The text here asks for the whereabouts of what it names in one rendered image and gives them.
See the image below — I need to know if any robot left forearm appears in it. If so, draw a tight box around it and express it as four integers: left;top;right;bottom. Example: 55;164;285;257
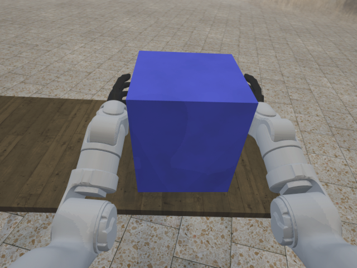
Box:
50;100;129;238

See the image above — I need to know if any left robot upper arm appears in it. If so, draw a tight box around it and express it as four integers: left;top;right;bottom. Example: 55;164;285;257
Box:
7;198;117;268

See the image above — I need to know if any table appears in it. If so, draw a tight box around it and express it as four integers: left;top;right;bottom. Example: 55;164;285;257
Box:
0;95;280;218

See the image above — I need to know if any right robot hand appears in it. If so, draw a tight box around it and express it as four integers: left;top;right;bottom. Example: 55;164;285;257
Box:
244;74;264;102

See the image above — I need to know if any robot right forearm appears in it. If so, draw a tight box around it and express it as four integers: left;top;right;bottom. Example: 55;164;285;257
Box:
248;102;342;236

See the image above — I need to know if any left robot hand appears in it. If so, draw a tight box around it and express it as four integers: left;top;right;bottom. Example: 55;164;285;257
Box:
107;74;131;105

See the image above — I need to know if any carton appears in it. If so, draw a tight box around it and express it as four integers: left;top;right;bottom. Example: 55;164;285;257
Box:
126;51;258;192

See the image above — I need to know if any right robot upper arm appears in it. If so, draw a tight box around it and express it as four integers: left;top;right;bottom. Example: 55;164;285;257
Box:
270;192;357;268

